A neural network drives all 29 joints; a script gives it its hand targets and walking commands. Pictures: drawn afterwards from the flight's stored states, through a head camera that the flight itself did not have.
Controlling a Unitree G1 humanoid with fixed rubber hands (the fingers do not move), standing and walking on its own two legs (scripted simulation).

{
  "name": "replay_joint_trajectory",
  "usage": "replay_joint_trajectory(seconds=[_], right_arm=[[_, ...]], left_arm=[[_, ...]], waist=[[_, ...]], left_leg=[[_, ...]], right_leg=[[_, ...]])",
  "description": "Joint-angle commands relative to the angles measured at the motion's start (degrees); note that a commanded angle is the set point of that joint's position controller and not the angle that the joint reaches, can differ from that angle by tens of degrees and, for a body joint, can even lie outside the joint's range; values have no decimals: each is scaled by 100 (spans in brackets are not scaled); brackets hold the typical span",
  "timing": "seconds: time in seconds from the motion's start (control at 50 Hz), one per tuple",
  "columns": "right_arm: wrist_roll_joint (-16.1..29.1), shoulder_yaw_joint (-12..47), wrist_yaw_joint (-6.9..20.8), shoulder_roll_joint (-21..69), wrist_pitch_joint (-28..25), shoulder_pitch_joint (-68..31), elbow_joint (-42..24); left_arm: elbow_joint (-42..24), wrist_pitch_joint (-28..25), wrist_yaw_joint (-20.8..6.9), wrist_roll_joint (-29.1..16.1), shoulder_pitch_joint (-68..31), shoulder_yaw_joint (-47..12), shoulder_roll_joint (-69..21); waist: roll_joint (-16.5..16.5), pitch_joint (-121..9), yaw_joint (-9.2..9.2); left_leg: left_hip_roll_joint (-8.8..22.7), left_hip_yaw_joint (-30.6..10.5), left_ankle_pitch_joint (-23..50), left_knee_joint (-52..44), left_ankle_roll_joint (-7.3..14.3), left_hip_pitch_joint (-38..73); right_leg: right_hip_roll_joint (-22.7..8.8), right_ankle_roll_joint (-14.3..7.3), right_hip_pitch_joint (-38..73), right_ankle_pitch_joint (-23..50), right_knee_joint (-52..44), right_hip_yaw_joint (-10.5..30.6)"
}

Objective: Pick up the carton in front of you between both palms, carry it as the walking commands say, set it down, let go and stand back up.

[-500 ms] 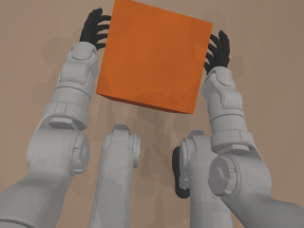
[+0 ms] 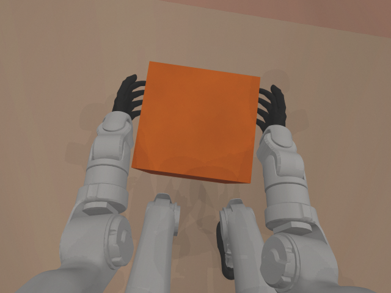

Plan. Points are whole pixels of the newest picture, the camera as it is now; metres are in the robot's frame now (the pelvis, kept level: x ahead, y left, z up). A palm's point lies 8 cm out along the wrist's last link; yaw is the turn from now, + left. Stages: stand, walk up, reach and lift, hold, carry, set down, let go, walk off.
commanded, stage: reach and lift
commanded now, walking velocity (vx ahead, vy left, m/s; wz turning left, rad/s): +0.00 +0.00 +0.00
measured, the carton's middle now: (195, 134) +0.44 +0.04 -0.14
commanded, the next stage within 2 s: hold in 2.00 s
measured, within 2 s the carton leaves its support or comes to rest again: neither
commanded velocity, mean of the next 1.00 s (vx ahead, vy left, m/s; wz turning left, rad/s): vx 0.00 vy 0.00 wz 0.00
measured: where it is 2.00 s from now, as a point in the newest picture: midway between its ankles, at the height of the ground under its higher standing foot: (194, 256)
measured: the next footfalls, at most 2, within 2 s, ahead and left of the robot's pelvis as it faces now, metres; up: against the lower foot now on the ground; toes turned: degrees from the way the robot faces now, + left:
none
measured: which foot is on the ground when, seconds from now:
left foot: down 0.00-1.00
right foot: down 0.00-1.00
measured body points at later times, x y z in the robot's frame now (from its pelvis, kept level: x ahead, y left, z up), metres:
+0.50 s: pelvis +0.05 +0.01 +0.14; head +0.15 +0.03 +0.58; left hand +0.42 +0.17 +0.10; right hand +0.42 -0.13 +0.11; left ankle +0.10 +0.13 -0.51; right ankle +0.09 -0.13 -0.51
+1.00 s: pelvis +0.08 -0.01 +0.23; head +0.06 +0.00 +0.68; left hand +0.38 +0.16 +0.24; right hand +0.40 -0.14 +0.25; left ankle +0.10 +0.13 -0.51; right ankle +0.09 -0.13 -0.51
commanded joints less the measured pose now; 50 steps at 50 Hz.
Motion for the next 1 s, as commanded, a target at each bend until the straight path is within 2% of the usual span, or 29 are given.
replay_joint_trajectory(seconds=[0.0, 0.12, 0.26, 0.42, 0.58, 0.7, 0.86, 0.92, 0.98], right_arm=[[736, 3827, 1422, 5852, 37, -3579, 281], [641, 3824, 1562, 5869, 43, -2920, 443], [519, 3781, 1724, 5870, 27, -2224, 557], [379, 3804, 1840, 5860, 44, -1400, 577], [276, 3946, 1948, 5866, 214, -601, 443], [289, 4123, 2030, 5897, 500, -64, 232], [424, 4330, 2175, 5902, 1177, 449, -353], [376, 4205, 2202, 5786, 1439, 562, -456], [275, 3947, 2252, 5709, 1626, 514, -348]], left_arm=[[-346, -87, -1236, -917, -3084, -3132, -6289], [-265, -85, -1143, -881, -2485, -3191, -6580], [-250, -124, -1058, -744, -1816, -3151, -6750], [-403, -130, -985, -648, -1061, -3240, -6890], [-758, -12, -1014, -615, -354, -3447, -6898], [-1082, 262, -1062, -675, 89, -3587, -6842], [-1786, 915, -1128, -795, 477, -3817, -6798], [-1940, 1176, -1154, -736, 581, -3684, -6666], [-1835, 1375, -1185, -607, 592, -3380, -6601]], waist=[[555, -5219, 147], [600, -4628, 59], [491, -4026, 35], [456, -3322, 14], [376, -2575, -1], [324, -2011, 7], [205, -1191, -23], [167, -668, -22], [172, -136, 23]], left_leg=[[-653, 692, 1150, -1287, 92, 4034], [-649, 531, 1224, -1913, 76, 4734], [-590, 294, 1469, -2700, 127, 5644], [-490, 90, 1790, -3685, 170, 6706], [-403, -13, 2297, -4749, 198, 7794], [-351, -47, 2719, -5498, 199, 8662], [-300, -9, 3019, -6452, 204, 9628], [-291, 17, 2836, -6777, 205, 9843], [-271, 61, 2346, -6996, 238, 9858]], right_leg=[[606, -3, 2705, 876, -1357, -589], [543, -79, 3130, 893, -1945, -491], [440, -145, 3861, 1091, -2700, -316], [319, -220, 5030, 1432, -3675, -110], [169, -264, 6534, 2106, -4775, 92], [69, -266, 7557, 2620, -5567, 184], [-52, -210, 8874, 3158, -6581, 228], [-84, -214, 9136, 3036, -6920, 253], [-117, -243, 9143, 2514, -7148, 225]])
